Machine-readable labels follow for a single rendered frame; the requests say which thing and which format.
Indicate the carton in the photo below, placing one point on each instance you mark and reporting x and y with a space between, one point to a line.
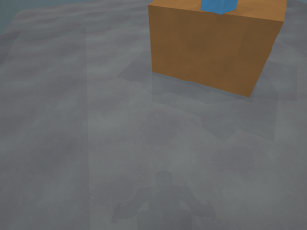
218 6

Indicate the pedestal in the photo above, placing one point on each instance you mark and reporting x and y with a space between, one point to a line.
224 51

